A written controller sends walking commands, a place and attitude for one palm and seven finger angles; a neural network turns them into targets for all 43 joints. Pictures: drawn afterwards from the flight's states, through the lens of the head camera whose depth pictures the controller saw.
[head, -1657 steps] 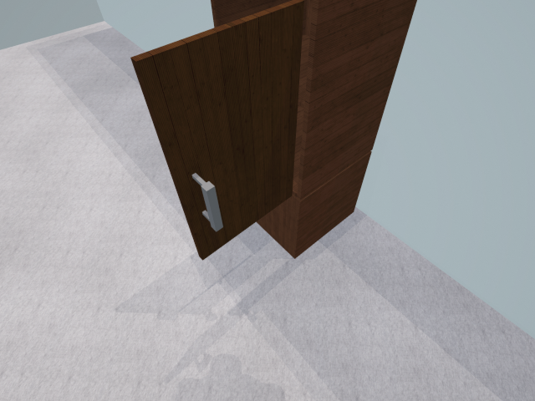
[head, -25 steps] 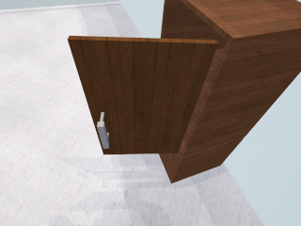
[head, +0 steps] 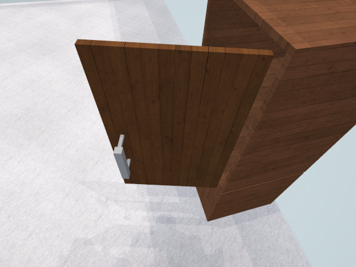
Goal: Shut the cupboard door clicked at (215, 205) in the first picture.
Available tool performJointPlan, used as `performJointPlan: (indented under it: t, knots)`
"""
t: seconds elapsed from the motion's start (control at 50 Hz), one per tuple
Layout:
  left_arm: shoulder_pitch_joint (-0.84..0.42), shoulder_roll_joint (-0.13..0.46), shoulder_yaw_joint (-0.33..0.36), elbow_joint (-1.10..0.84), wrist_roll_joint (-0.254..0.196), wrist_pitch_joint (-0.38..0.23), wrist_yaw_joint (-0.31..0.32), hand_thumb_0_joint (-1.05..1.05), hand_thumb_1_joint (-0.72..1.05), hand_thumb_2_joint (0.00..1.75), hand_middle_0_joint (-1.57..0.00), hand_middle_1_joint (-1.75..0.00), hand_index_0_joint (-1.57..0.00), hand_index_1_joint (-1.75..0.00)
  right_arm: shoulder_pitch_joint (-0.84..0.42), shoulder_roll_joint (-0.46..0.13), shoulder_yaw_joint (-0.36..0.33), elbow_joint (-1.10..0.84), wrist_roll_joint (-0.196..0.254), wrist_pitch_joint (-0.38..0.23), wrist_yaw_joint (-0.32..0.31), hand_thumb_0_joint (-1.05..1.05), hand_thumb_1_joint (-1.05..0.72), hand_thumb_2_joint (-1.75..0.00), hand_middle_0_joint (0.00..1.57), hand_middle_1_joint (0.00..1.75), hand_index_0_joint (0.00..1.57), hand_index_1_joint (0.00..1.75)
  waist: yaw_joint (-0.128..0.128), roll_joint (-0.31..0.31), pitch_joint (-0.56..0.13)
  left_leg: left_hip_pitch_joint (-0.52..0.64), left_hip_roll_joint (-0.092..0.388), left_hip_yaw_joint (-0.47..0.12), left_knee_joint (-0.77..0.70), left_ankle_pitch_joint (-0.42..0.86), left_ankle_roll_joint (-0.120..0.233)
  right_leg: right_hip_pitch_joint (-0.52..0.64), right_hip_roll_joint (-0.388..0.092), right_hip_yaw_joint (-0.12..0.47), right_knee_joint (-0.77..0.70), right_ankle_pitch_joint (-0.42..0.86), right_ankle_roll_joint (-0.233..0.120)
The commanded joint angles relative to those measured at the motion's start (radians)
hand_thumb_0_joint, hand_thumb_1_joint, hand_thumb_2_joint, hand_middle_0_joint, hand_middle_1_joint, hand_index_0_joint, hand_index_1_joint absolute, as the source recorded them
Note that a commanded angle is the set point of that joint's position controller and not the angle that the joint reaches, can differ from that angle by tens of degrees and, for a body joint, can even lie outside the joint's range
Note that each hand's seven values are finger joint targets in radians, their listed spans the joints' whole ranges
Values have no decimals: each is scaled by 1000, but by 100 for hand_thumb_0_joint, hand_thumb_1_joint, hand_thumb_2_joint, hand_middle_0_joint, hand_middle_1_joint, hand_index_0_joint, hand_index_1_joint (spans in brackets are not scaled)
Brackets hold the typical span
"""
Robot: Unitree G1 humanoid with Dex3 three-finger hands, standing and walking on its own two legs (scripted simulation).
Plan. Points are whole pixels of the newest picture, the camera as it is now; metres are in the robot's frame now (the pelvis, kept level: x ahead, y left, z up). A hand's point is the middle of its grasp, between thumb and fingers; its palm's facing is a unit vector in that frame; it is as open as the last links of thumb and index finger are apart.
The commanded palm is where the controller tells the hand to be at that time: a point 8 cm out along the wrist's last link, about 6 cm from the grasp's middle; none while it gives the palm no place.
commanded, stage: come to a stop and stand still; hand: left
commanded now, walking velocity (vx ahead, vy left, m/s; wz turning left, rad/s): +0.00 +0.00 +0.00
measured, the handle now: (124, 157) +0.41 +0.19 -0.09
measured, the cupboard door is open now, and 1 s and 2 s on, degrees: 73 73 73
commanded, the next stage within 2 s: look again from close up in 0.46 s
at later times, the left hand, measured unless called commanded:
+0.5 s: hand out of the picture +0.00 +0.18 -0.16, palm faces +0.00 -0.97 -0.24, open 7.4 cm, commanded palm none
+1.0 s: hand out of the picture +0.01 +0.14 -0.16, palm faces +0.02 -0.98 -0.21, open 7.3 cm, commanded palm none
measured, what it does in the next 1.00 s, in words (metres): stands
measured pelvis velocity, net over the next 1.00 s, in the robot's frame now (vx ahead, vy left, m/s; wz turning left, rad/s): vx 0.01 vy -0.03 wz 0.01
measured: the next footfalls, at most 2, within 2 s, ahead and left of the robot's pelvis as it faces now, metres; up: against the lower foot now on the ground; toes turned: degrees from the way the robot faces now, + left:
none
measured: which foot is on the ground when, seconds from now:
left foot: down 0.00-1.00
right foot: down 0.00-1.00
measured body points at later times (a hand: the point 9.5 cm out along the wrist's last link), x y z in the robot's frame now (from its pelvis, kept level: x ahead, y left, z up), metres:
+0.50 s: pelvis -0.02 -0.01 +0.01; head -0.01 -0.03 +0.46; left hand +0.00 +0.23 -0.14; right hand +0.01 -0.25 -0.15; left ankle -0.01 +0.09 -0.73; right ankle +0.00 -0.14 -0.73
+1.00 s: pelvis +0.01 -0.03 +0.01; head +0.02 -0.04 +0.46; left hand +0.01 +0.19 -0.14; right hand +0.00 -0.24 -0.16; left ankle -0.01 +0.09 -0.73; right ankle +0.00 -0.14 -0.73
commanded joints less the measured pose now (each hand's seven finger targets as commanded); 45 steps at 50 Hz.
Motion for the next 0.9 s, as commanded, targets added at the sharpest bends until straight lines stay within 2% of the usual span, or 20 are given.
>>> performJointPlan:
  t: [0.0, 0.02, 0.04, 0.06, 0.08, 0.1, 0.12, 0.14, 0.16, 0.2, 0.24, 0.26, 0.32, 0.38, 0.52, 0.6, 0.74, 0.8, 0.84, 0.88]
  knots:
    - [68, 146, 8, -46, -1, -33, 42, 0, 90, 90, -20, -30, -20, -30, 94, -140, -21, -84, 18, -27, 3, 0, -90, -90, 20, 30, 20, 30, -43, 3, -206, 84, 73, -18, -49, 288, -44, 94, -144, 166, -27, 674, -89]
    - [60, 174, 8, -92, -9, -40, 40, 0, 90, 90, -20, -30, -20, -30, 102, -112, -14, -106, 10, -33, 11, 0, -90, -90, 20, 30, 20, 30, -28, 61, -258, 76, 82, -80, -96, 308, -19, 116, -114, 110, 50, 488, -92]
    - [59, 143, -1, -86, -10, -37, 32, 0, 90, 90, -20, -30, -20, -30, 77, -130, -10, -121, -1, -37, 15, 0, -90, -90, 20, 30, 20, 30, -18, 222, -259, 121, 123, -118, -115, 525, 3, 60, -64, 65, 89, 331, -79]
    - [68, 131, -9, -87, -9, -31, 27, 0, 90, 90, -20, -30, -20, -30, 66, -149, -7, -139, -1, -36, 8, 0, -90, -90, 20, 30, 20, 30, -11, 243, -190, 92, 172, -179, -135, 639, 43, 1, -3, 24, 84, 64, -57]
    - [82, 110, -15, -78, -10, -26, 23, 0, 90, 90, -20, -30, -20, -30, 47, -157, -4, -149, -1, -33, 4, 0, -90, -90, 20, 30, 20, 30, 1, 196, -128, 55, 188, -185, -152, 600, 70, -17, 15, 22, 64, -62, -52]
    - [97, 101, -19, -71, -9, -24, 17, 0, 90, 90, -20, -30, -20, -30, 37, -159, 1, -160, 1, -31, 2, 0, -90, -90, 20, 30, 20, 30, 9, 127, -86, 12, 172, -181, -153, 485, 72, -12, 13, 27, 17, -39, -55]
    - [104, 100, -24, -67, -7, -26, 13, 0, 90, 90, -20, -30, -20, -30, 29, -148, 6, -166, 3, -29, 4, 0, -90, -90, 20, 30, 20, 30, 11, 56, -46, -23, 138, -169, -157, 334, 56, -15, 2, 51, -41, 22, -60]
    - [91, 109, -26, -64, -6, -32, 6, 0, 90, 90, -20, -30, -20, -30, 38, -132, 12, -163, 2, -27, 6, 0, -90, -90, 20, 30, 20, 30, -1, 11, -20, -38, 106, -154, -172, 216, 38, -25, -18, 78, -79, 54, -68]
    - [79, 119, -28, -68, -7, -34, 3, 0, 90, 90, -20, -30, -20, -30, 52, -135, 14, -161, 2, -24, 11, 0, -90, -90, 20, 30, 20, 30, -13, -23, -5, -37, 84, -134, -181, 92, 24, -48, -36, 101, -113, 11, -69]
    - [60, 136, -27, -75, -8, -33, -1, 0, 90, 90, -20, -30, -20, -30, 82, -138, 15, -145, 0, -23, 18, 0, -90, -90, 20, 30, 20, 30, -29, 6, 16, -37, 66, -132, -225, -50, 14, -94, -36, 116, -144, -110, -70]
    - [70, 137, -26, -74, -7, -33, -4, 0, 90, 90, -20, -30, -20, -30, 95, -133, 19, -132, -4, -25, 20, 0, -90, -90, 20, 30, 20, 30, -22, 36, 35, -64, 68, -144, -266, -93, 17, -85, -25, 103, -149, -120, -67]
    - [84, 138, -26, -69, -7, -34, -4, 0, 90, 90, -20, -30, -20, -30, 98, -135, 20, -125, -4, -26, 21, 0, -90, -90, 20, 30, 20, 30, -16, 30, 19, -70, 68, -141, -270, -109, 16, -70, -25, 105, -152, -124, -64]
    - [95, 131, -25, -58, -8, -42, -4, 0, 90, 90, -20, -30, -20, -30, 127, -123, 23, -110, -3, -31, 21, 0, -90, -90, 20, 30, 20, 30, -18, -40, -15, -39, 60, -125, -256, -64, 14, -64, -39, 118, -179, -135, -64]
    - [93, 131, -27, -47, -11, -45, -5, 0, 90, 90, -20, -30, -20, -30, 143, -116, 31, -82, -3, -37, 21, 0, -90, -90, 20, 30, 20, 30, -17, -23, -22, -22, 56, -115, -258, -29, 10, -57, -48, 121, -193, -128, -65]
    - [93, 120, -35, 9, -18, -54, -4, 0, 90, 90, -20, -30, -20, -30, 182, -104, 48, 0, 2, -49, 15, 0, -90, -90, 20, 30, 20, 30, -11, 16, -28, 1, 71, -104, -268, 91, -1, 7, -53, 109, -190, 2, -67]
    - [101, 106, -37, 39, -20, -58, -2, 0, 90, 90, -20, -30, -20, -30, 200, -91, 54, 38, 3, -54, 11, 0, -90, -90, 20, 30, 20, 30, -6, 4, -46, 21, 75, -95, -262, 146, -3, 44, -56, 102, -187, 73, -69]
    - [101, 91, -39, 81, -22, -60, 1, 0, 90, 90, -20, -30, -20, -30, 219, -64, 58, 92, 5, -54, 4, 0, -90, -90, 20, 30, 20, 30, -4, 18, -28, 38, 79, -85, -261, 188, -7, 67, -53, 93, -191, 147, -73]
    - [104, 81, -40, 92, -21, -63, 3, 0, 90, 90, -20, -30, -20, -30, 225, -62, 57, 104, 5, -54, 2, 0, -90, -90, 20, 30, 20, 30, -7, -4, -35, 53, 82, -81, -252, 213, -10, 72, -57, 87, -187, 192, -73]
    - [106, 77, -39, 95, -20, -61, 3, 0, 90, 90, -20, -30, -20, -30, 221, -52, 56, 109, 6, -53, 0, 0, -90, -90, 20, 30, 20, 30, -5, 6, -19, 56, 83, -80, -261, 208, -9, 64, -51, 88, -194, 181, -72]
    - [113, 74, -39, 100, -19, -63, 4, 0, 90, 90, -20, -30, -20, -30, 219, -52, 56, 113, 6, -54, 0, 0, -90, -90, 20, 30, 20, 30, -6, 7, -30, 64, 82, -80, -254, 221, -10, 72, -55, 88, -195, 199, -71]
